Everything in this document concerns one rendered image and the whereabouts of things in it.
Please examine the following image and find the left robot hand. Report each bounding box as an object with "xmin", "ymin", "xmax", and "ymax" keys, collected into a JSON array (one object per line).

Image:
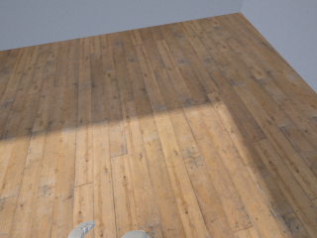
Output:
[{"xmin": 67, "ymin": 220, "xmax": 95, "ymax": 238}]

